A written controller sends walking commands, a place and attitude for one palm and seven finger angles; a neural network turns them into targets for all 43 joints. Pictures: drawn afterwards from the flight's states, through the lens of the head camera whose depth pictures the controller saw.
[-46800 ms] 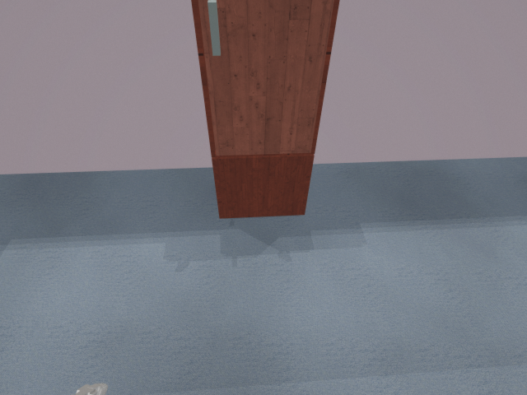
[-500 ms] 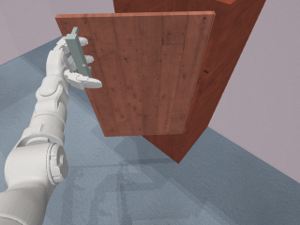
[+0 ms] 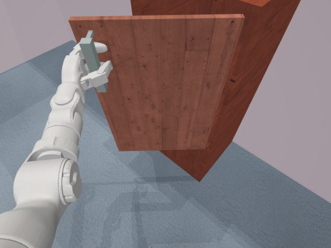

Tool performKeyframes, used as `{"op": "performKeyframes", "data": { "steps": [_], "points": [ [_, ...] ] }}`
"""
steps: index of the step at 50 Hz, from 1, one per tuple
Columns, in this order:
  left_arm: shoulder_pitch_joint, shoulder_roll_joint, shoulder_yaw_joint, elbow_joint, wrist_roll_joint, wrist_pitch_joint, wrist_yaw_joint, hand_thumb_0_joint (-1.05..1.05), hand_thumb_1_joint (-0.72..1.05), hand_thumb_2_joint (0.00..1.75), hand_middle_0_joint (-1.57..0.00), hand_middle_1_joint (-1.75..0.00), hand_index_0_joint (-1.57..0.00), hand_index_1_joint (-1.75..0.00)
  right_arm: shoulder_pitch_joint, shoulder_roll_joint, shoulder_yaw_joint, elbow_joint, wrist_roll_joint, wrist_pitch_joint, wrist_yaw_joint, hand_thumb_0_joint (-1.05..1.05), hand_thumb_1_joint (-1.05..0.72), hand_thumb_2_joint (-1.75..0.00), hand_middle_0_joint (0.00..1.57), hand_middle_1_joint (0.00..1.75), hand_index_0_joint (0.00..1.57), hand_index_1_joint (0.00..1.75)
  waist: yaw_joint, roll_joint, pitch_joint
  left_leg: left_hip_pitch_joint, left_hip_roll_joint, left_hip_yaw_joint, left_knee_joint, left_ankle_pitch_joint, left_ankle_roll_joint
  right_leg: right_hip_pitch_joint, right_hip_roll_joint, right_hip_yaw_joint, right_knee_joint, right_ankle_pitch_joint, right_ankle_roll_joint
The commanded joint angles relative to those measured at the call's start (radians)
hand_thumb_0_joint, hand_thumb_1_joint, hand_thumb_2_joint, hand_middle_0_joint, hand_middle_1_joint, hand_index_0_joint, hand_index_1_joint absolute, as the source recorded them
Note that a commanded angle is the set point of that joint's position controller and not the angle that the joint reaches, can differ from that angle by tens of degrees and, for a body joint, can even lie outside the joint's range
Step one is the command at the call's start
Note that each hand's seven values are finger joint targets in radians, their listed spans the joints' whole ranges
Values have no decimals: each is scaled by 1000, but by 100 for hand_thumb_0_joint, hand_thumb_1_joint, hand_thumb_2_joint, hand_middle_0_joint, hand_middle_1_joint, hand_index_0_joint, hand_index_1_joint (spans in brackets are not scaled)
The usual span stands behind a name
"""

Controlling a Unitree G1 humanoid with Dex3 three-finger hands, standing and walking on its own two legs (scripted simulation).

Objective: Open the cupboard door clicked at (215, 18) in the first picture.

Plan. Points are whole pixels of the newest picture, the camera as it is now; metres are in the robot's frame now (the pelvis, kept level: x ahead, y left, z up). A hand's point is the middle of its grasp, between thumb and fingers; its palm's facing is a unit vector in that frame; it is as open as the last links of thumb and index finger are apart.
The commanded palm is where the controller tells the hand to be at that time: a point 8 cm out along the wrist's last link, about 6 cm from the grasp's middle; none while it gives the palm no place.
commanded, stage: close the thumb around the handle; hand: left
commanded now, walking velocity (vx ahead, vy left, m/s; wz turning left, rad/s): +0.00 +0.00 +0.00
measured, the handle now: (96, 62) +0.53 +0.15 +0.16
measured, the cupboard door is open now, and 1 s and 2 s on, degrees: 43 69 80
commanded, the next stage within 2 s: pull the door open along its arc in 0.14 s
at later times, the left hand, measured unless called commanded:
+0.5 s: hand (103, 76) +0.47 +0.13 +0.17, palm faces -0.01 -1.00 +0.00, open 5.8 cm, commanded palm +0.42 +0.19 +0.16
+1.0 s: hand (121, 124) +0.33 +0.07 +0.17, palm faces +0.22 -0.97 +0.08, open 6.4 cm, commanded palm +0.27 +0.14 +0.16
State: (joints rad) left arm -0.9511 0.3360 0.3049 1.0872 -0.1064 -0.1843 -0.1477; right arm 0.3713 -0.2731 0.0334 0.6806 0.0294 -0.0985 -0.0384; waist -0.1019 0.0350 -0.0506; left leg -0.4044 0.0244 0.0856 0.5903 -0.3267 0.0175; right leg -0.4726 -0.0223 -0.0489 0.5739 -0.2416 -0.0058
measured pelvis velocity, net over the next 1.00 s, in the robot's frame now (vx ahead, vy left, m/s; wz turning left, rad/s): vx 0.01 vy -0.02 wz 0.00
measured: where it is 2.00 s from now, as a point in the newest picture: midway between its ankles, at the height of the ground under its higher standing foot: outside the picture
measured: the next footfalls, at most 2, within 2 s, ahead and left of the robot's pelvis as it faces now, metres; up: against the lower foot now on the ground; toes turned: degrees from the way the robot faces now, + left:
none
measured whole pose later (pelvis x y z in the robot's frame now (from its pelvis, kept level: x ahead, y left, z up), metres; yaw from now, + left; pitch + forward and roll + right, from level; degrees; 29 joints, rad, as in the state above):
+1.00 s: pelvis +0.01 -0.02 +0.01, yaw +0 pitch -2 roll +0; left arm -0.09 -0.05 -0.05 -0.17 -0.11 0.31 0.31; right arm 0.09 -0.19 0.04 0.57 0.01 0.03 -0.01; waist 0.03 0.06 -0.05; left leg -0.12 0.05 0.07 0.45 -0.30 -0.01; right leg -0.20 0.01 -0.06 0.47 -0.24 -0.03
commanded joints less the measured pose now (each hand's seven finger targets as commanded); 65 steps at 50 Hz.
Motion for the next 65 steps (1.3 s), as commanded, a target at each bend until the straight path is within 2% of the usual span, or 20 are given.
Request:
{"op": "performKeyframes", "data": {
  "steps": [1,4,8,9,12,13,15,22,27,31,35,36,37,38,40,44,49,54,60,65],
  "points": [
    [-484,279,48,-246,-4,-79,4,0,90,90,-40,-135,-40,-135,73,-150,-53,-89,-2,-24,-6,0,-90,-90,20,30,20,30,20,-13,-395,122,-20,-63,-58,345,12,245,36,21,-24,371,-22],
    [-464,232,20,-269,-17,-71,-11,0,90,90,-40,-135,-40,-135,67,-147,-57,-95,2,-24,-6,0,-90,-90,20,30,20,30,19,-7,-394,140,-17,-59,-60,353,11,245,39,19,-29,377,-24],
    [-469,280,58,-252,-21,-58,-6,0,90,90,-40,-135,-40,-135,71,-152,-56,-92,4,-14,-12,0,-90,-90,20,30,20,30,17,-64,-362,98,-19,-56,-72,307,17,265,39,20,-39,362,-20],
    [-469,254,34,-260,-19,-57,-9,0,90,90,-40,-135,-40,-135,61,-148,-55,-97,5,-16,-11,0,-90,-90,20,30,20,30,15,-35,-356,101,-22,-49,-73,291,17,258,37,24,-44,353,-19],
    [-461,291,59,-242,-14,-60,-5,0,90,90,-40,-135,-40,-135,68,-150,-53,-92,4,-15,-15,0,-90,-90,20,30,20,30,19,-38,-341,88,-22,-51,-75,272,19,259,35,25,-47,336,-21],
    [-505,230,5,-258,-16,-59,-8,0,90,90,-40,-135,-40,-135,63,-147,-51,-93,3,-16,-12,0,-90,-90,20,30,20,30,0,-19,-345,101,-24,-51,-75,266,18,243,36,26,-50,331,-19],
    [-474,224,12,-266,-24,-62,-10,0,90,90,-40,-135,-40,-135,71,-148,-61,-91,2,-21,-12,0,-90,-90,20,30,20,30,6,-60,-374,115,-21,-49,-66,287,21,259,37,23,-50,350,-18],
    [-299,221,36,-402,-45,-51,-19,0,90,90,-40,-135,-40,-135,29,-142,-63,-123,6,-22,-2,0,-90,-90,20,30,20,30,65,-8,-444,153,-23,-36,-68,391,18,337,36,27,-35,454,-26],
    [-92,170,32,-549,-83,-9,-33,0,90,90,-40,-135,-40,-135,-39,-135,-63,-169,17,-20,4,0,-90,-90,20,30,20,30,104,-81,-390,134,-22,-18,-99,385,23,400,31,24,-49,484,-24],
    [114,97,0,-747,-104,42,-30,0,90,90,-40,-135,-40,-135,-110,-114,-61,-207,26,-20,8,0,-90,-90,20,30,20,30,140,-58,-361,180,-18,-6,-115,437,22,430,24,19,-60,523,-24],
    [326,83,1,-955,-108,109,-12,0,90,90,-40,-135,-40,-135,-185,-104,-54,-243,28,-14,6,0,-90,-90,20,30,20,30,170,-66,-308,201,-18,-1,-145,407,16,457,16,15,-79,492,-23],
    [347,51,120,-1057,-159,143,131,0,90,90,-40,-135,-40,-135,-246,-59,-50,-252,35,-18,15,0,-90,-90,20,30,20,30,245,-69,-286,173,-24,-8,-146,389,2,445,19,5,-99,417,-20],
    [423,-43,28,-1117,-136,175,192,0,90,90,-40,-135,-40,-135,-271,-53,-44,-250,25,-18,25,0,-90,-90,20,30,20,30,225,-51,-257,193,-21,-6,-163,361,-4,433,19,6,-110,372,-17],
    [469,-72,2,-1160,-125,202,230,0,90,90,-40,-135,-40,-135,-276,-52,-43,-246,23,-14,29,0,-90,-90,20,30,20,30,214,-81,-224,193,-17,-14,-171,353,-7,422,19,-2,-118,353,-16],
    [571,-69,-20,-1253,-71,261,304,0,90,90,-40,-135,-40,-135,-293,-52,-45,-248,13,11,34,0,-90,-90,20,30,20,30,215,-109,-207,203,-14,-13,-169,362,-3,436,15,1,-121,351,-13],
    [625,-174,-120,-1466,-15,369,440,0,90,90,-40,-135,-40,-135,-350,-20,-34,-260,-7,56,31,0,-90,-90,20,30,20,30,201,-119,-212,244,-19,-16,-163,370,-3,455,11,14,-145,361,-9],
    [689,-282,-249,-1539,66,475,570,0,90,90,-40,-135,-40,-135,-401,8,-18,-252,-30,117,31,0,-90,-90,20,30,20,30,191,-92,-158,256,-25,-32,-156,349,-4,441,1,23,-179,312,-18],
    [744,-374,-347,-1587,101,506,647,0,90,90,-40,-135,-40,-135,-432,26,-17,-244,-48,147,44,0,-90,-90,20,30,20,30,189,-84,-165,264,-28,-47,-132,366,-7,446,-8,34,-176,352,-22],
    [873,-459,-494,-1689,155,492,656,0,90,90,-40,-135,-40,-135,-444,29,-25,-258,-54,170,70,0,-90,-90,20,30,20,30,183,-83,-179,263,-22,-65,-111,394,-8,442,-6,34,-138,390,-34],
    [1013,-525,-590,-1787,132,484,644,0,90,90,-40,-135,-40,-135,-460,36,-26,-279,-47,171,90,0,-90,-90,20,30,20,30,181,-106,-160,255,-18,-76,-90,383,-6,424,-4,19,-128,383,-32]
  ]
}}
